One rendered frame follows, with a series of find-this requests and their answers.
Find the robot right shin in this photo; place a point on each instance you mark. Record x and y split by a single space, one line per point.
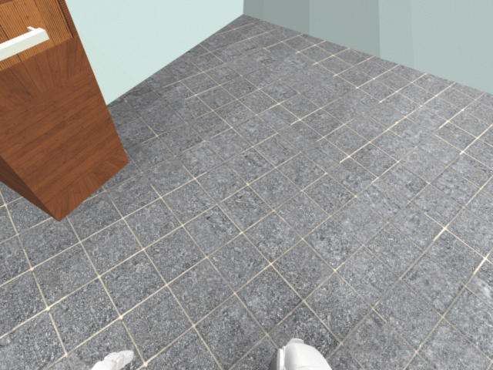
295 340

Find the cabinet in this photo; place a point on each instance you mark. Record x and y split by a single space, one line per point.
58 143

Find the handle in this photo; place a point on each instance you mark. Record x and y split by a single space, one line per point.
22 42

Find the right robot thigh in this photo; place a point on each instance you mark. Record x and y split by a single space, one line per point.
297 356

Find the drawer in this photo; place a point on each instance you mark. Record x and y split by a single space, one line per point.
17 15

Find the robot left hand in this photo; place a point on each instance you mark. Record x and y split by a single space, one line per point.
114 361

